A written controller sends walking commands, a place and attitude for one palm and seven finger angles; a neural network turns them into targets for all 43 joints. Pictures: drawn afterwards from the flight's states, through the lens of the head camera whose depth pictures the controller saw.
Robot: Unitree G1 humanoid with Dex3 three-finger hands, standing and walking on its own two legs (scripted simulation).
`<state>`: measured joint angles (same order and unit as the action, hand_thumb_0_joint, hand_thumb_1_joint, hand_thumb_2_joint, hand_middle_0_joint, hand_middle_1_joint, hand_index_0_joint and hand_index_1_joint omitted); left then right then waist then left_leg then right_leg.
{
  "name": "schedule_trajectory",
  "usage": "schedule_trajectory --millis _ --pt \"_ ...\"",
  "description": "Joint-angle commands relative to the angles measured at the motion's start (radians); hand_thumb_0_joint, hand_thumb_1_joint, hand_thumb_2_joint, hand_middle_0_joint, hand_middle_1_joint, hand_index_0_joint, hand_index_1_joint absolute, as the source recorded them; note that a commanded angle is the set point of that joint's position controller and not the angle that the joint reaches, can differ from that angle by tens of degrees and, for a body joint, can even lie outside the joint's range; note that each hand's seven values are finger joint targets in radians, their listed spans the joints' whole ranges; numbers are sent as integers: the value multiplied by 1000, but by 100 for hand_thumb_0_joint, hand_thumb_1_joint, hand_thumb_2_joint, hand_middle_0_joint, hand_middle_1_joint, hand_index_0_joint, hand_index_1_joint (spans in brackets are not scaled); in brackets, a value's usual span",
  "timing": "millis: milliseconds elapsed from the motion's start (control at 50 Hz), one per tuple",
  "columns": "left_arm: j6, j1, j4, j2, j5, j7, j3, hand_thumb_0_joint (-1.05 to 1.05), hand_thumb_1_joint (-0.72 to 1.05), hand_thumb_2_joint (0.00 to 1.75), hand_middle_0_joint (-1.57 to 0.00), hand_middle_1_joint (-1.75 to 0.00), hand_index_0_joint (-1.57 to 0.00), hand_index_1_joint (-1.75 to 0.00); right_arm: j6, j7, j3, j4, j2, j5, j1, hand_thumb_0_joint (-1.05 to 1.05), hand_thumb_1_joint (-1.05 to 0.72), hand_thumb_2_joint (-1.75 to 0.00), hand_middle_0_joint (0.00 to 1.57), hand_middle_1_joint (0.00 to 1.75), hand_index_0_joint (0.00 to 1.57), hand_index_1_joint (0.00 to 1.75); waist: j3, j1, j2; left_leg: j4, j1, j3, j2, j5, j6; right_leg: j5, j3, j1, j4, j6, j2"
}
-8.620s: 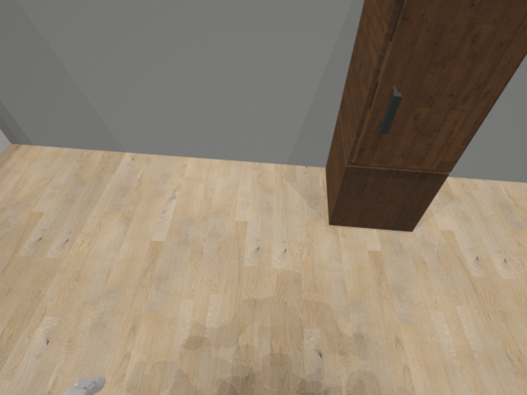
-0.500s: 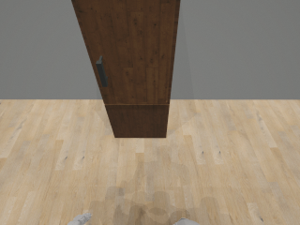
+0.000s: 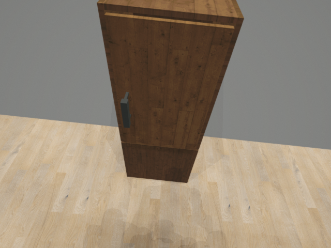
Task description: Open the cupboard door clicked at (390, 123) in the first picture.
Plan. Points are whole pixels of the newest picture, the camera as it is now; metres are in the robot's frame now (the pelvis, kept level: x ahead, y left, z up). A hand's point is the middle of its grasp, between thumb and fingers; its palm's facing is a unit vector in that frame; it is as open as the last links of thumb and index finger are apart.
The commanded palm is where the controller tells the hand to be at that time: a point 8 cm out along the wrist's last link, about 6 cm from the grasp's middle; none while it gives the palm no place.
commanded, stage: come to a stop and stand still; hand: left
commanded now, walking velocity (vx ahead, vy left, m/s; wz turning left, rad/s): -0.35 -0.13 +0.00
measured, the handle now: (127, 110) +0.59 +0.19 -0.08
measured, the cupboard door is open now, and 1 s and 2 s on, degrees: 0 0 0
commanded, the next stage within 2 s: look again from close up in 1.16 s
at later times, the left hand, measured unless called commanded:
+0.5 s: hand out of the picture +0.11 +0.17 -0.16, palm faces +0.03 -0.96 -0.27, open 7.4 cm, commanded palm none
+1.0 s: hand out of the picture +0.01 +0.23 -0.16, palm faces +0.02 -0.96 -0.27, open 7.4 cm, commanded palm none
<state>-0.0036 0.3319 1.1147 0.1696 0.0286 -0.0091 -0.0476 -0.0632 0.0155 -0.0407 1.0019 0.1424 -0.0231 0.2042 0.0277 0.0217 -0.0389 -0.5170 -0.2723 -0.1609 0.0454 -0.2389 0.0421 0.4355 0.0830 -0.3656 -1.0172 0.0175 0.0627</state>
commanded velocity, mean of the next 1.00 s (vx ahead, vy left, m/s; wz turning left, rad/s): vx -0.09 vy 0.02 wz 0.00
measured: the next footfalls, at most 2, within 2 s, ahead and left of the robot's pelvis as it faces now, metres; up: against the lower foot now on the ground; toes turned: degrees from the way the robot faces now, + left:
right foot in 0.24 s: +0.12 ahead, -0.12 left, +0.00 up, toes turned +5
left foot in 0.62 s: +0.05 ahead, +0.12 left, +0.00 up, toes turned +3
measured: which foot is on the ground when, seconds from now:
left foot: down 0.00-0.26, up 0.28-0.60, down 0.62-1.00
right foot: up 0.00-0.22, down 0.24-1.00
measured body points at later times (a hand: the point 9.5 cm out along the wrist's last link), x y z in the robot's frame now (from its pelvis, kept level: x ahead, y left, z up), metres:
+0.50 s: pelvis +0.04 -0.02 +0.00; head +0.09 -0.05 +0.45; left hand +0.11 +0.22 -0.14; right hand +0.11 -0.27 -0.16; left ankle -0.01 +0.11 -0.67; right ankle +0.08 -0.14 -0.74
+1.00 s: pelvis -0.01 +0.03 +0.00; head -0.01 +0.00 +0.45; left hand +0.01 +0.28 -0.14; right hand +0.05 -0.21 -0.16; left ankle +0.01 +0.12 -0.74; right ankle +0.08 -0.12 -0.73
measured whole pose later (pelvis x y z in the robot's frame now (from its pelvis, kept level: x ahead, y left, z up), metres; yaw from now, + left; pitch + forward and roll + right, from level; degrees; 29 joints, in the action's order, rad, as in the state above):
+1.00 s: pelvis -0.01 +0.03 +0.00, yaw +0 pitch -2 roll +1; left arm 0.03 0.34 0.97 0.19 0.03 0.01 -0.01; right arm 0.02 0.00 -0.02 0.93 0.21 -0.03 0.29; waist 0.01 0.01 0.03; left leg -0.53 -0.23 -0.07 -0.03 -0.27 0.04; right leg 0.20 -0.08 -0.35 -0.54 -0.02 0.04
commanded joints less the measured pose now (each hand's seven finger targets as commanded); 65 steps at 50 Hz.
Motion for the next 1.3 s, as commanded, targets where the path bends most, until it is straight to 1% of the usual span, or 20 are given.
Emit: schedule_trajectory --millis 0,60,180,220,240,260,280,360,500,520,540,560,580,600,620,660,760,840,1120,1280 --pt "-15 45 -39 -4 -14 19 10 0 90 90 -20 -30 -20 -30 -3 23 4 9 101 4 52 0 -90 -90 20 30 20 30 -35 6 112 246 93 160 239 565 98 -87 -60 -38 101 -43 52" --pt "-1 35 -38 11 -17 35 18 0 90 90 -20 -30 -20 -30 12 30 2 33 130 9 51 0 -90 -90 20 30 20 30 -72 -8 131 179 172 135 238 786 95 -117 -28 36 302 -51 22" --pt "21 16 -78 85 -5 39 -13 0 90 90 -20 -30 -20 -30 65 31 -44 35 170 6 36 0 -90 -90 20 30 20 30 -12 -1 183 62 149 144 232 686 58 -258 -8 78 453 -28 12" --pt "12 18 -90 145 1 41 -25 0 90 90 -20 -30 -20 -30 77 27 -51 19 146 11 49 0 -90 -90 20 30 20 30 -50 -6 46 -67 57 79 126 407 -13 -756 -107 176 489 7 106" --pt "7 13 -94 180 3 43 -31 0 90 90 -20 -30 -20 -30 83 21 -51 16 111 16 70 0 -90 -90 20 30 20 30 -86 -15 -60 -199 0 30 41 151 -49 -1016 -212 221 506 77 231" --pt "1 36 -88 210 -2 46 -39 0 90 90 -20 -30 -20 -30 93 20 -42 1 78 20 61 0 -90 -90 20 30 20 30 -110 12 -213 -366 -92 46 -39 -307 -72 -1239 -297 273 562 181 332" --pt "6 43 -92 198 -4 52 -39 0 90 90 -20 -30 -20 -30 104 24 -42 -9 84 20 11 0 -90 -90 20 30 20 30 -123 42 -184 -519 -126 141 -43 -424 -63 -1250 -319 261 580 229 364" --pt "10 -93 -148 179 -2 65 -41 0 90 90 -20 -30 -20 -30 110 13 -42 -8 100 18 4 0 -90 -90 20 30 20 30 -134 1 -79 -644 -204 200 -28 -293 -86 -1014 -209 291 577 193 286" --pt "16 -121 -169 214 8 52 -48 0 90 90 -20 -30 -20 -30 99 -3 -26 -30 94 16 4 0 -90 -90 20 30 20 30 -110 6 -168 -264 -71 125 -36 -224 -91 -685 -199 224 623 165 232" --pt "-6 -94 -199 238 9 99 -37 0 90 90 -20 -30 -20 -30 65 -1 -38 -109 151 30 46 0 -90 -90 20 30 20 30 -319 -47 -122 -177 -81 78 -72 -274 -105 -1235 -307 463 467 143 260" --pt "-1 -72 -242 254 4 93 -38 0 90 90 -20 -30 -20 -30 67 -3 -34 -138 118 28 47 0 -90 -90 20 30 20 30 -334 -20 -88 -81 -33 103 -54 -164 -65 -956 -222 408 424 120 229" --pt "8 -110 -239 215 -8 86 -27 0 90 90 -20 -30 -20 -30 65 -6 -25 -145 118 17 65 0 -90 -90 20 30 20 30 -260 -49 20 74 49 87 -57 -14 -58 -694 -154 291 394 72 172" --pt "18 -115 -249 168 -17 79 -14 0 90 90 -20 -30 -20 -30 63 -6 -25 -152 150 6 71 0 -90 -90 20 30 20 30 -154 -45 128 115 72 151 16 62 -34 -413 -92 147 370 24 98" --pt "28 -104 -257 123 -18 69 -5 0 90 90 -20 -30 -20 -30 66 -6 -29 -176 202 -4 41 0 -90 -90 20 30 20 30 -67 -19 248 141 -22 301 158 164 28 -162 -33 69 375 -12 27" --pt "31 -90 -269 107 -14 63 -2 0 90 90 -20 -30 -20 -30 76 -7 -25 -207 214 -12 1 0 -90 -90 20 30 20 30 15 1 175 160 -128 308 196 69 64 -86 -17 63 397 -14 -5" --pt "42 -117 -275 114 0 48 7 0 90 90 -20 -30 -20 -30 68 -6 -18 -218 196 -8 -10 0 -90 -90 20 30 20 30 106 -12 300 246 -203 322 149 -83 54 -56 -23 45 325 -9 -35" --pt "14 -47 -246 139 -5 29 14 0 90 90 -20 -30 -20 -30 61 -6 -4 -212 180 1 -7 0 -90 -90 20 30 20 30 47 -1 94 199 -134 243 54 -236 18 -178 -118 107 504 10 -16" --pt "14 -46 -239 156 -3 33 14 0 90 90 -20 -30 -20 -30 67 -11 -10 -178 186 -1 58 0 -90 -90 20 30 20 30 88 -26 -11 192 -111 240 30 -327 12 8 -177 7 579 6 -8" --pt "-7 6 -146 126 -10 34 23 0 90 90 -20 -30 -20 -30 50 -3 9 -48 156 5 132 0 -90 -90 20 30 20 30 49 -30 7 178 -60 245 22 -249 7 -3 -259 31 624 21 1" --pt "-13 8 -111 105 -13 38 25 0 90 90 -20 -30 -20 -30 36 4 14 -1 141 8 143 0 -90 -90 20 30 20 30 49 -23 44 196 -63 254 40 -194 4 -131 -235 83 594 20 1"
